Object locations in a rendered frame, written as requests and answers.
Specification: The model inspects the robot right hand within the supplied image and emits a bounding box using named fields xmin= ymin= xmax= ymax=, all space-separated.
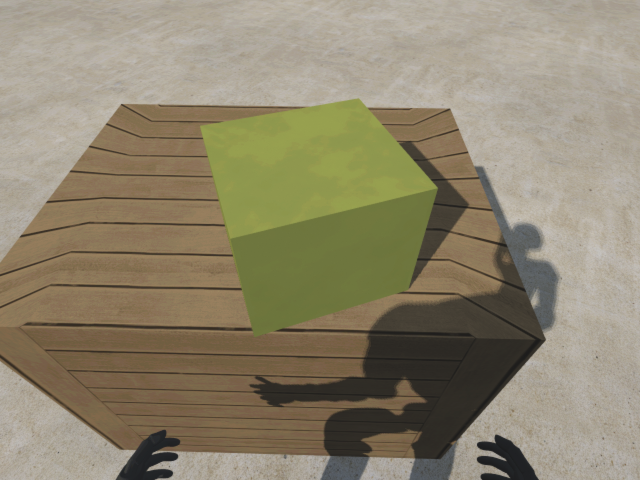
xmin=477 ymin=435 xmax=539 ymax=480

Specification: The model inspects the carton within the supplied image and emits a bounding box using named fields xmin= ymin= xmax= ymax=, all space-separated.
xmin=200 ymin=98 xmax=438 ymax=337

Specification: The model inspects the robot left hand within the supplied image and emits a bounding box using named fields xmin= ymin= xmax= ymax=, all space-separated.
xmin=116 ymin=430 xmax=180 ymax=480

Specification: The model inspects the pedestal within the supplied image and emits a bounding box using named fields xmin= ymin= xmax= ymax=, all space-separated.
xmin=0 ymin=104 xmax=546 ymax=459

